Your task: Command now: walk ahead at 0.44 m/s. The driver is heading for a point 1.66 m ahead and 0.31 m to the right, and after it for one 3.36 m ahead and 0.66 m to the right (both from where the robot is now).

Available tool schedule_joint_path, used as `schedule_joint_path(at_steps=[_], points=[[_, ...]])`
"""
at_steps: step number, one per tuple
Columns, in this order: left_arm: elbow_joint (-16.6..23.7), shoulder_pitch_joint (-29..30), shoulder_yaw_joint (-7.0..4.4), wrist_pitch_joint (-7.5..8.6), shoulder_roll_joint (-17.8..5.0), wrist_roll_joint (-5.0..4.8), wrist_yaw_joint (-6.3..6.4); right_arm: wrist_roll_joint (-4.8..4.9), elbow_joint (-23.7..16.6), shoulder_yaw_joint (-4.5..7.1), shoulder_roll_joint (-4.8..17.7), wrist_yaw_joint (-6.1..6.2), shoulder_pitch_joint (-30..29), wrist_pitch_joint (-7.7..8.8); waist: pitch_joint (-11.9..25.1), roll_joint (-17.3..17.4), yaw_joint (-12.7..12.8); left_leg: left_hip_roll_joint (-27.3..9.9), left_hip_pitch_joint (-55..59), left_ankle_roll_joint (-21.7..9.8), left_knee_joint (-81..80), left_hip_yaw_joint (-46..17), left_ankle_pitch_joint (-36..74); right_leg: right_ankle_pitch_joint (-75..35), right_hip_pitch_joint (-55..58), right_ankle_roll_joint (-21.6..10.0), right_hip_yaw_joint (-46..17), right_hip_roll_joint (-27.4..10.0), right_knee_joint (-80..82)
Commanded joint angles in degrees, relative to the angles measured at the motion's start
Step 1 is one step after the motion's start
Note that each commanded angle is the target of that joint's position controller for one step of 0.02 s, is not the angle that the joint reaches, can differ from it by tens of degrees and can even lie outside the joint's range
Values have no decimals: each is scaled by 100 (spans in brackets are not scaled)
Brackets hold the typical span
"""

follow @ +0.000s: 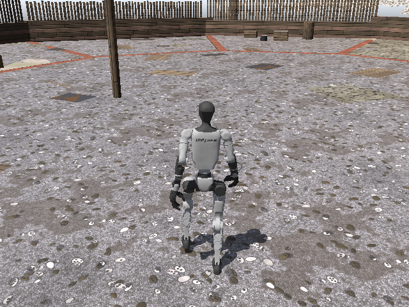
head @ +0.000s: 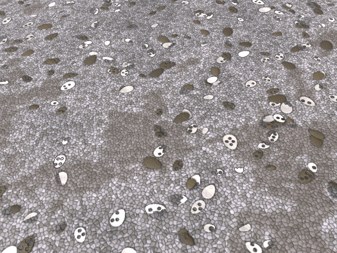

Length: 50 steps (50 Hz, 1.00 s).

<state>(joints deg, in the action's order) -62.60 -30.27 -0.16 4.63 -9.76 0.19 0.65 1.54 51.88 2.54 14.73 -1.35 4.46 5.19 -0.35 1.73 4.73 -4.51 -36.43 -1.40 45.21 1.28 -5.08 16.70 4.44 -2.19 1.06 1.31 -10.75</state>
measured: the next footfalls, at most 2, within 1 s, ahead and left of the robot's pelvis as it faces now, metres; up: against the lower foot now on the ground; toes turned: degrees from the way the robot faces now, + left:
left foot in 0.16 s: +0.28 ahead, +0.14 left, +0.00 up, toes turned +2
right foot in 0.70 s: +0.60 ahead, -0.10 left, +0.00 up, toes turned -3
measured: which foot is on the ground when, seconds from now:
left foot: up 0.00-0.14, down 0.16-0.72, up 0.74-1.00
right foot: down 0.00-0.18, up 0.20-0.68, down 0.70-1.00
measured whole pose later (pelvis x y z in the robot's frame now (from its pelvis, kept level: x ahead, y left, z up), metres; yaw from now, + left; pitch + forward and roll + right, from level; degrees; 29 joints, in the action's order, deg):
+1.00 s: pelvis +0.57 -0.02 +0.01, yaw +0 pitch +1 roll -1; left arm -54.8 -19.9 -3.0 5.6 -13.3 0.2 -0.9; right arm 0.5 52.7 3.4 15.9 0.2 7.3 4.2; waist -0.2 2.3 2.6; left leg -7.8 -38.4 -1.0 51.1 -2.3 -5.3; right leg 8.8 -5.6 -4.2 3.9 3.7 -13.2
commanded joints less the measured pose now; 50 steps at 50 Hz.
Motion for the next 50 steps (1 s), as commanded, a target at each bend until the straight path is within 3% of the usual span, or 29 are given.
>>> schedule_joint_path(at_steps=[1,3,5,6,7,8,9,10,11,12,13,15,17,18,21,25,30,33,34,35,36,37,38,39,40,42,44,46,50], points=[[209,-240,-205,38,-1094,-53,86,28,-643,-89,50,-72,-1115,66,-886,-797,-6,220,90,38,-917,235,510,-1784,-796,-791,-653,-1297,676],[193,-238,-246,38,-1110,-119,90,45,-754,-74,185,-113,-1263,75,-947,-784,-109,214,151,-108,-1247,113,553,-2070,-469,-734,-598,-1473,585],[236,-107,-300,1,-1190,-109,88,30,-766,6,393,-143,-1071,109,-690,-812,-370,338,571,-298,-1433,124,375,-3317,-47,-608,-476,-1586,108],[271,-28,-334,-36,-1265,-79,84,26,-689,85,546,-134,-714,115,-348,-925,-598,504,1125,-404,-1380,227,242,-4446,84,-538,-391,-1591,-404],[317,71,-340,-92,-1261,-35,78,42,-446,213,748,-104,108,103,177,-967,-1020,690,2130,-550,-1351,332,159,-5315,-15,-427,-228,-1439,-1364],[416,172,-310,-118,-1222,8,63,59,-155,342,984,-50,1100,68,764,-907,-1472,493,3591,-743,-1316,92,145,-5054,-765,-252,-123,-1211,-2625],[561,-304,-149,-57,-650,61,-6,-99,17,473,1524,2,1995,33,1727,248,-1375,-1020,5851,-1476,-1423,-2131,-758,-2701,-2845,43,51,-494,-4863],[480,-502,-25,106,-226,-58,-47,-95,107,399,1349,-28,2143,2,2476,1284,-1234,-1914,6341,-2003,-2740,-4614,-1814,1343,-3864,161,-541,272,-6455],[666,73,-184,254,-789,-236,-69,-52,82,265,948,-52,1576,37,1498,931,-1169,-1633,5529,-1667,-3053,-4246,-2051,1239,-4451,-10,-930,-95,-6998],[860,639,-243,323,-1024,-346,-58,-58,-35,194,696,-49,1018,65,724,567,-988,-1463,4544,-1450,-3132,-3270,-1579,775,-4561,-119,-722,-397,-6943],[904,889,-269,325,-1011,-299,-9,-109,-87,139,541,-85,585,115,298,33,-757,-1243,3579,-1323,-3303,-2524,-801,288,-4280,-130,-615,-679,-6569],[859,701,-330,168,-832,-175,45,-195,-45,74,308,-126,318,173,141,166,-368,-839,2625,-1179,-3588,-1657,-265,-91,-3562,-122,-630,-973,-6011],[880,662,-336,41,-673,-153,60,-162,97,71,340,-107,490,193,-34,210,-258,-733,2224,-1262,-3837,-1290,-79,-134,-3474,-64,-522,-1032,-5665],[981,853,-356,12,-719,-129,69,-159,154,85,441,-74,589,206,-160,194,-252,-729,2150,-1307,-3948,-1178,-14,-311,-3651,-5,-491,-1069,-5434],[1313,1710,-395,20,-833,-52,65,-164,269,123,665,67,948,180,-373,48,-425,-727,2394,-1315,-4087,-1001,162,-1223,-4345,176,-440,-1123,-4390],[1573,2648,-320,95,-683,-76,-40,-99,362,132,800,158,1391,118,-415,35,-727,-514,2637,-1071,-4064,-540,381,-2313,-4067,204,-137,-827,-2788],[1898,3393,-278,138,-763,-142,-211,-33,601,168,866,183,1952,-16,-535,40,-922,-906,3719,-996,-3639,-591,515,-1966,-4267,72,-159,-671,-2019],[1920,3059,-361,183,-1014,-153,-278,-41,587,224,986,200,1832,-117,-253,230,-598,-1052,4140,-828,-2988,-590,1786,-1294,-3606,-169,-16,-448,-1794],[1761,2450,-463,191,-1189,-147,-268,-56,548,219,985,195,1690,-154,129,264,-235,-872,4062,-716,-2244,-410,2770,-1259,-2724,-305,164,-245,-1691],[1450,1396,-617,186,-1501,-136,-224,-106,482,150,822,193,1668,-175,819,172,195,-543,3500,-540,-999,-172,2889,-1368,-1212,-516,81,-305,-1798],[1276,472,-759,170,-2090,1,-187,-176,337,-21,307,155,2165,-111,1838,-832,193,107,1473,-189,1248,147,1022,-1065,1178,-1253,-1975,-1769,-1847],[1177,258,-717,134,-1948,-53,-212,-108,430,-132,1,115,2388,33,2424,-1760,127,851,63,-23,2663,-341,-2599,-206,2075,-1801,-4252,-2517,-838],[1233,597,-566,142,-1522,-81,-217,45,337,34,669,84,1915,160,1774,-1286,160,473,-538,-167,3213,-853,-2575,126,1596,-1504,-3877,-2317,-649],[1367,1113,-498,142,-1307,-60,-196,140,173,69,819,81,1403,228,1067,-978,43,169,-682,-255,3165,-691,-2095,-229,769,-1290,-2994,-2121,-565],[1430,1539,-445,154,-1167,-22,-210,88,141,77,759,114,1161,230,590,-527,-143,-96,-477,-239,2787,-554,-1604,-824,-112,-1191,-2329,-1894,-358],[1433,1836,-380,190,-939,42,-247,-28,183,122,581,150,1241,85,283,-554,-473,-373,163,-197,2206,-572,-1131,-1311,-1043,-1057,-1626,-1546,1],[1325,1705,-397,223,-998,9,-249,-49,215,104,353,165,1344,-45,161,-534,-592,-414,294,-116,1881,-498,-972,-1626,-1357,-1134,-1278,-1451,238],[1228,1521,-444,230,-1166,8,-191,-90,80,119,367,183,1005,-96,-26,-457,-578,-453,-69,-8,1376,-471,-542,-1868,-1362,-1187,-1058,-1445,395],[1090,1210,-449,157,-1216,-26,-74,-124,-182,113,300,138,174,-56,-216,-483,-384,-352,-288,99,-65,-353,682,-1890,-1221,-1006,-591,-1240,509]])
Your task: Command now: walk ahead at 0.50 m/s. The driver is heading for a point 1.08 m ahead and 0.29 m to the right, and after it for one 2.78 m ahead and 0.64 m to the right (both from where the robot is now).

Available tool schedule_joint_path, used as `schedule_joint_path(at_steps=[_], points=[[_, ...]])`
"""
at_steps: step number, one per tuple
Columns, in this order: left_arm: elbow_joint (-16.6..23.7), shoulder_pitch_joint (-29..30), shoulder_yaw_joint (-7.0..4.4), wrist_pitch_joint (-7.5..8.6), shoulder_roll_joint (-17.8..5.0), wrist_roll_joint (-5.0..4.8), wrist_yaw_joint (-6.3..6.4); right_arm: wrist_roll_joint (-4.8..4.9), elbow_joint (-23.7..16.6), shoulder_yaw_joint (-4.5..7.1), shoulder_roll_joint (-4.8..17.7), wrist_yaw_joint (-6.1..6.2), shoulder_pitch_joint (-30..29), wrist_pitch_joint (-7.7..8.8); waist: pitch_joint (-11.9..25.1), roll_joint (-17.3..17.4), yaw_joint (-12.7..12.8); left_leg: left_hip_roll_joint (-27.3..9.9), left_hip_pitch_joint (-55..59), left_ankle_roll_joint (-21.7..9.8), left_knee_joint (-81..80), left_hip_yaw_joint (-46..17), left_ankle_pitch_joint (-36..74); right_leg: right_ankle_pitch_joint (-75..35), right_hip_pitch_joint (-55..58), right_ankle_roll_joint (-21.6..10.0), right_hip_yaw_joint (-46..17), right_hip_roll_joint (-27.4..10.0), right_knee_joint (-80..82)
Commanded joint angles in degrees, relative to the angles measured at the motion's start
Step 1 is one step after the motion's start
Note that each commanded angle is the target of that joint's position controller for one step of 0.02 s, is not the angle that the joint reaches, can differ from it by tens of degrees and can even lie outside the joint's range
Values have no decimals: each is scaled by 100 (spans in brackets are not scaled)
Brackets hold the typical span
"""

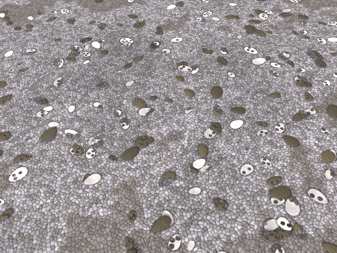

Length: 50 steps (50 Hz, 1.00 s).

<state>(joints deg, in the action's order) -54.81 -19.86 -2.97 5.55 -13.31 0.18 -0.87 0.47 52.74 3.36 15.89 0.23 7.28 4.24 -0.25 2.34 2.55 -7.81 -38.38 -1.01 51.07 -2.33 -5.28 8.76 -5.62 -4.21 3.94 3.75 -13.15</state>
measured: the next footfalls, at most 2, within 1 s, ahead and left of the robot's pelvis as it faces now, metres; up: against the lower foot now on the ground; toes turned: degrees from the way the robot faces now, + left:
left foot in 0.26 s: +0.33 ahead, +0.16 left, +0.00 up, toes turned +1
right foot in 0.80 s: +0.57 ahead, -0.14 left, +0.00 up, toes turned -22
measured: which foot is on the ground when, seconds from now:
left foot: up 0.00-0.24, down 0.26-0.82, up 0.84-1.00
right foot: down 0.00-0.26, up 0.28-0.78, down 0.80-1.00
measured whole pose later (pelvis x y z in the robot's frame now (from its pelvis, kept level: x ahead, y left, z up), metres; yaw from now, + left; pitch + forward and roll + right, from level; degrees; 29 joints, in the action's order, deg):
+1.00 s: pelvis +0.53 -0.06 -0.01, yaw -25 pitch +1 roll +1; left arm -45.3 -16.0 -4.9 3.3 -14.7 -0.6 -1.4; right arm 0.1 48.1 4.3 16.6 0.3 5.8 6.5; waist -3.1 1.1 1.4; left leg -6.2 -31.9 0.6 63.0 -3.3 -17.4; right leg 9.2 -15.0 -6.4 -1.1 5.8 -23.3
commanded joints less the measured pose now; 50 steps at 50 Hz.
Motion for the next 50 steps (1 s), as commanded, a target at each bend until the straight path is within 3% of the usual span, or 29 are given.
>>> schedule_joint_path(at_steps=[1,5,8,10,11,12,13,14,15,16,17,18,20,22,24,29,34,37,38,39,40,41,42,43,44,45,46,47,50], points=[[275,83,-171,56,-887,-39,94,-8,-323,14,147,-38,-322,56,-267,-553,-101,50,12,61,-998,79,951,-1059,-215,-754,-774,-1432,766],[46,-355,-194,1,-945,-96,120,46,-529,-37,125,-123,-1014,92,-445,-542,125,237,86,22,-1784,206,1149,-920,252,-707,-678,-1561,679],[-84,-511,-231,-91,-970,-128,152,65,-717,-30,221,-220,-1318,152,-527,-556,116,280,-12,-141,-2106,121,685,-1203,834,-649,-815,-1842,335],[-82,-420,-265,-150,-1047,-144,172,68,-712,34,384,-251,-1080,207,-378,-655,-105,418,491,-242,-2284,163,260,-1769,985,-563,-966,-1919,-36],[-38,-274,-277,-178,-1102,-144,175,66,-616,110,527,-241,-663,235,-134,-732,-368,592,1172,-316,-2377,302,121,-2559,917,-491,-940,-1828,-490],[13,-177,-232,-202,-998,-117,171,58,-339,256,782,-200,239,248,414,-662,-792,697,2442,-454,-2418,387,204,-3035,588,-344,-765,-1513,-1462],[175,-165,-128,-200,-773,-35,168,-41,-118,387,1209,-136,1335,255,1311,-211,-1160,-192,4275,-791,-2181,-519,224,-1852,-558,-129,-507,-1115,-3147],[197,-965,95,-97,65,-65,122,-67,39,488,1632,-138,1807,202,2155,1337,-814,-1618,6313,-1643,-2726,-3095,-789,1691,-2868,282,-349,-107,-5225],[119,-703,-33,4,-508,-206,125,-35,-7,322,1040,-134,1743,200,2146,998,-987,-1584,6106,-1539,-3253,-3670,-1381,2478,-3405,237,-1177,-264,-6038],[289,-209,-150,49,-878,-334,136,-21,-85,233,754,-112,1252,218,1278,755,-912,-1423,5384,-1231,-3358,-2758,-1256,2054,-3788,161,-1150,-542,-6227],[353,67,-161,44,-866,-325,180,-36,-173,176,577,-106,788,236,822,366,-734,-1239,4569,-1063,-3508,-2057,-852,1524,-3638,150,-1006,-848,-6058],[373,213,-201,5,-802,-249,216,-59,-179,133,391,-119,474,254,450,228,-586,-1040,3855,-961,-3735,-1506,-508,1167,-3407,158,-980,-1018,-5755],[341,-15,-228,-158,-535,-234,202,-137,-123,105,243,-124,270,285,235,420,-298,-803,3135,-870,-4091,-789,-235,800,-2835,141,-1010,-1221,-5468],[430,50,-231,-293,-375,-237,190,-127,-51,148,349,-87,285,314,23,300,-201,-793,2886,-936,-4313,-310,106,590,-2930,160,-977,-1286,-5287],[583,314,-253,-359,-390,-190,186,-141,-1,195,482,-24,364,321,-122,149,-202,-809,2914,-971,-4426,36,369,139,-3266,217,-1030,-1303,-4942],[885,1110,-207,-309,-312,-141,27,-123,27,240,670,97,541,241,-330,19,-394,-663,3191,-829,-4505,900,720,-1078,-3358,268,-683,-1189,-3425],[1342,1989,-130,-313,-274,-141,-159,-9,136,307,845,123,1041,70,-606,-63,-685,-920,4110,-756,-4203,1288,1115,-807,-3594,105,-226,-1050,-2576],[1521,1887,-213,-343,-478,-153,-245,61,70,371,1043,131,920,-47,-361,171,-428,-1001,4475,-590,-3419,1529,3130,-39,-2993,-159,164,-682,-2416],[1493,1556,-291,-359,-620,-160,-248,87,30,395,1128,143,839,-89,-106,285,-198,-982,4494,-527,-2834,1599,4072,245,-2474,-282,329,-453,-2439],[1346,860,-423,-365,-843,-184,-237,111,-14,401,1173,147,716,-136,263,267,225,-853,4313,-417,-1846,1708,4562,207,-1550,-454,451,-180,-2213],[1086,-110,-638,-384,-1232,-191,-149,95,-64,364,1110,150,691,-138,769,37,689,-608,3494,-178,-432,1778,3859,-103,26,-685,217,-34,-1853],[970,-519,-788,-426,-1853,-196,-21,-130,-283,191,495,128,863,-69,1095,-1231,478,-8,1449,131,1596,1745,-5,29,1630,-1212,-1998,-1322,-1640],[1198,-351,-727,-309,-1998,-131,-71,-62,-545,47,193,47,1016,185,1983,-1627,106,1028,-125,276,2946,347,-2998,974,2750,-2208,-5194,-2350,-558],[1189,-365,-567,-227,-1470,-92,-125,183,-688,155,657,-27,271,375,1648,-865,425,723,-799,123,3112,-282,-2621,875,2651,-1851,-4797,-2263,-210],[1182,-128,-498,-162,-1228,-101,-122,251,-752,150,670,-51,78,470,991,-741,290,472,-945,-35,2745,-213,-2088,467,1975,-1613,-3867,-2053,-269],[1274,326,-444,-133,-1054,-118,-114,129,-638,162,635,-1,126,491,630,-263,3,211,-565,-50,2228,-230,-1657,-57,1100,-1390,-3178,-1769,-278],[1370,656,-377,-122,-858,-95,-95,21,-578,229,732,29,207,435,443,-297,-200,53,-132,-14,1761,-241,-1414,-596,435,-1256,-2702,-1567,-214],[1445,777,-340,-119,-796,-51,-66,-3,-568,257,750,17,300,343,408,-382,-336,-17,214,34,1559,-264,-1255,-839,32,-1226,-2522,-1459,-89],[1420,565,-387,-81,-1027,-94,44,-117,-699,233,537,38,109,173,274,-344,-371,83,330,305,765,-119,-800,-1435,-467,-1269,-2133,-1289,83]])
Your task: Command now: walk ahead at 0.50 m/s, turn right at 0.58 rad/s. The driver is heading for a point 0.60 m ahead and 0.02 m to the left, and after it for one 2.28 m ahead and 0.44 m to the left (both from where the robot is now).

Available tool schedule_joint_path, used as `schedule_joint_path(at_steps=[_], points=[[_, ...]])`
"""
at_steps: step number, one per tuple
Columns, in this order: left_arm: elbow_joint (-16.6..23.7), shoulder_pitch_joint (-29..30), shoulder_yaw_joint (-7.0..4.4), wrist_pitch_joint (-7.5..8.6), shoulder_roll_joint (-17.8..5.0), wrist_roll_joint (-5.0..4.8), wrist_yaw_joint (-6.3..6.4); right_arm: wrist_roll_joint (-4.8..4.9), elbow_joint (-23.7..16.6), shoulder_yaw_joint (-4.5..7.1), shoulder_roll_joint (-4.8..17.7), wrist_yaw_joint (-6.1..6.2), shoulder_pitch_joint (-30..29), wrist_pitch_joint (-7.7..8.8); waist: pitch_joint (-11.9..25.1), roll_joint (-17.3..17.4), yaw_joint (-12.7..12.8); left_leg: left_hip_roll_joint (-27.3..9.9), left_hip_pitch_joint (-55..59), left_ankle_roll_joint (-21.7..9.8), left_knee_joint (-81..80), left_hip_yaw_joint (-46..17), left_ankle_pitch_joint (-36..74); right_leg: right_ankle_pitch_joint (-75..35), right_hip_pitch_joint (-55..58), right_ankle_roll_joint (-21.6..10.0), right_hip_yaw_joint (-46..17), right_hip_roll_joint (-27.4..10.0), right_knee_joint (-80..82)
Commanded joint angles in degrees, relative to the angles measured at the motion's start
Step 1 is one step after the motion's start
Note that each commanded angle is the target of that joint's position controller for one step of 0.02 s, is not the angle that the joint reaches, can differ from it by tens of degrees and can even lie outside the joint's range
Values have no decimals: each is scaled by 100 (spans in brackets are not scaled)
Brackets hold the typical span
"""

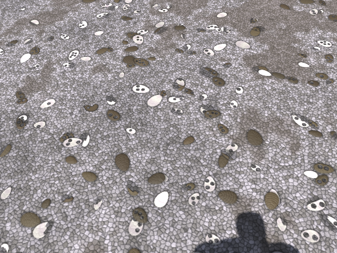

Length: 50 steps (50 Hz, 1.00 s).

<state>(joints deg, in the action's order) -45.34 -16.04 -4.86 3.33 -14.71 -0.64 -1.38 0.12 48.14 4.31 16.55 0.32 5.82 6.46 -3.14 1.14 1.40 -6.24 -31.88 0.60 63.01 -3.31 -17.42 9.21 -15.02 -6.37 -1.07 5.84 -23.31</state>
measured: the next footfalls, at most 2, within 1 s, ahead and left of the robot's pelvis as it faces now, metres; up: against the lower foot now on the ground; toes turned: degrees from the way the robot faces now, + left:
left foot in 0.30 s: +0.37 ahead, +0.14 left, +0.00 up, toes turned -9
right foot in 0.80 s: +0.60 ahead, -0.15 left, +0.00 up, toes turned -7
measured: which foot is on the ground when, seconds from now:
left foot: up 0.00-0.28, down 0.30-0.80, up 0.82-1.00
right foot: down 0.00-0.32, up 0.34-0.78, down 0.80-1.00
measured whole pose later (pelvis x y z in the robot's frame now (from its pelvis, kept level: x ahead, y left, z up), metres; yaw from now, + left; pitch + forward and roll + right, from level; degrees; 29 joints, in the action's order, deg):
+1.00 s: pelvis +0.49 -0.03 -0.01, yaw -2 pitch +2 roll +0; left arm -41.7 -5.2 -2.8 2.3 -14.0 1.6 0.2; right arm 1.0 46.8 4.1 18.1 1.9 14.2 -1.8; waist -3.0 1.9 -1.6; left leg -2.9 -31.8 4.1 64.3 -0.7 -27.1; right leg 6.2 -21.6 -1.4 5.5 -1.9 -25.8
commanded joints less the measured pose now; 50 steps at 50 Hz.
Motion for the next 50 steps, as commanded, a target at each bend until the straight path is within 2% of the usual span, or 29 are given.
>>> schedule_joint_path(at_steps=[1,6,10,13,14,15,16,17,18,19,20,21,22,25,28,32,35,37,39,40,41,42,43,44,45,46,47,48,50], points=[[455,75,-216,140,-961,-20,141,-98,-330,118,420,42,13,-67,471,-243,-195,-16,-430,220,-824,8,712,-1502,417,-1019,-1540,-1441,1126],[373,-286,-218,71,-979,-47,231,-24,-653,14,245,-42,-962,-12,231,-590,179,405,-49,256,-2852,64,2243,-625,168,-630,-1325,-1118,1061],[171,-610,-177,57,-848,-56,238,17,-781,-2,373,-173,-1193,86,201,-669,332,433,74,94,-3390,13,2378,-502,725,-568,-1588,-1418,708],[109,-658,-187,-4,-896,-18,274,15,-784,40,555,-226,-985,168,192,-846,190,486,262,-154,-3578,101,1621,-1132,1254,-487,-1873,-1669,291],[131,-574,-180,-27,-898,-17,274,3,-695,84,638,-216,-630,195,317,-901,-18,595,721,-290,-3754,246,1501,-1799,1315,-408,-1829,-1584,-31],[178,-496,-127,-33,-776,3,258,-49,-521,175,824,-191,8,220,753,-810,-319,555,1673,-496,-3783,235,1625,-2460,1207,-268,-1618,-1274,-789],[304,-443,-31,-31,-601,80,249,-118,-404,244,1100,-167,965,224,1588,-346,-727,-265,3206,-879,-3554,-636,1723,-1702,433,-59,-1261,-919,-2297],[296,-1365,79,48,-184,-77,228,-129,-118,389,1539,-197,1697,146,2313,1508,-454,-1466,5236,-1865,-4019,-3224,518,1198,-1766,425,-719,-15,-4350],[215,-1277,52,99,-584,-140,235,66,-78,257,1011,-249,1720,126,2064,1331,-586,-1605,5261,-1840,-4613,-4174,-804,2371,-2641,424,-1062,-167,-5041],[325,-596,-32,119,-918,-168,221,102,-160,157,676,-236,1334,95,1173,711,-666,-1398,4519,-1555,-4693,-3357,-1018,1918,-2987,393,-1046,-439,-5242],[439,-160,-14,131,-885,-107,227,27,-259,102,585,-220,947,42,759,234,-547,-1163,3755,-1386,-4776,-2643,-562,1471,-2854,382,-764,-715,-5068],[517,97,-24,150,-826,-7,218,-20,-268,53,467,-216,721,12,398,112,-426,-945,3106,-1363,-4938,-2167,31,1162,-2744,396,-620,-910,-4664],[530,64,-41,143,-764,19,205,-78,-271,8,390,-203,639,23,373,272,-268,-779,2755,-1302,-5044,-1832,508,940,-2434,393,-584,-1097,-4361],[529,-21,20,92,-476,12,191,-19,-157,17,488,-181,775,52,402,439,-167,-627,2436,-1395,-5320,-1240,1360,758,-2206,499,-360,-1232,-3745],[717,524,89,98,-361,46,191,27,-63,74,732,-109,950,18,309,286,-279,-609,2465,-1412,-5511,-817,1860,7,-2405,637,-228,-1296,-2750],[856,1213,153,147,-256,6,111,95,68,65,806,-73,1273,-62,182,289,-521,-373,2475,-1186,-5510,-237,2015,-1131,-2018,666,-4,-1097,-1417],[1026,1678,148,219,-273,25,29,100,252,32,773,-47,1662,-197,78,316,-634,-395,2654,-1079,-5032,-275,2993,-1325,-1676,651,65,-791,-827],[1054,1656,96,281,-406,58,-24,109,278,43,828,-6,1686,-293,210,425,-515,-453,2915,-926,-4551,-455,3379,-1190,-1385,546,-25,-654,-504],[831,934,-20,323,-668,140,4,137,170,66,918,38,1381,-333,591,469,-44,-268,2842,-667,-3764,-499,3768,-1598,-284,342,23,-543,-20],[713,413,-121,335,-996,211,64,85,54,29,799,37,1336,-302,1046,254,170,82,2335,-426,-2937,-340,3279,-2960,849,146,-176,-933,-107],[695,-255,-207,283,-1453,367,154,-63,-157,-115,355,14,1517,-237,1951,-786,284,600,743,-82,-1089,-80,756,-5427,2878,-453,-1315,-2390,-808],[740,-324,-170,136,-1381,275,137,54,-57,-211,166,0,2386,-224,3065,-1831,130,923,-217,104,395,-139,-2621,-5614,3806,-1248,-2555,-3517,-834],[820,-205,-100,11,-1034,182,146,164,6,-28,785,8,2159,-294,2907,-1124,263,625,-368,155,888,-396,-2385,-4380,3209,-1085,-2303,-3130,-542],[822,155,-32,-44,-842,113,174,216,-148,25,821,38,1672,-383,2114,-944,171,463,-777,206,974,-161,-1993,-3456,2544,-893,-1784,-2849,-288],[779,510,29,-70,-680,79,191,172,-157,32,707,90,1516,-513,1533,-748,15,284,-743,295,823,-33,-1665,-2723,1701,-774,-1393,-2598,33],[763,853,48,-87,-617,115,187,125,-170,61,643,142,1534,-673,1159,-812,-182,148,-393,356,633,-21,-1406,-1943,822,-696,-1083,-2460,372],[741,1106,17,-80,-700,204,176,108,-199,59,524,180,1630,-812,920,-961,-342,159,85,410,587,110,-1124,-1507,35,-687,-762,-2308,701],[735,1299,1,-60,-713,251,172,89,-239,65,434,206,1705,-895,813,-1023,-443,184,325,421,485,200,-904,-1241,-359,-714,-510,-2255,894],[677,1454,-21,-15,-745,249,199,54,-375,92,400,211,1605,-954,766,-977,-496,134,444,371,31,240,-509,-1126,-514,-743,-175,-2283,1022]])
Velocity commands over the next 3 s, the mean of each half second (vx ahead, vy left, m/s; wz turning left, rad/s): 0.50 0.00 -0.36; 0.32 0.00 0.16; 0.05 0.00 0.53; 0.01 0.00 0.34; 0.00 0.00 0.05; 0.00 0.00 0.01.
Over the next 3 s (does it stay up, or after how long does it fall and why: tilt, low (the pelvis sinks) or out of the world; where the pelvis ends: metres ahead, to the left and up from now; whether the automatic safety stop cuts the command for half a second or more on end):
stays up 0.53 0.01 0.00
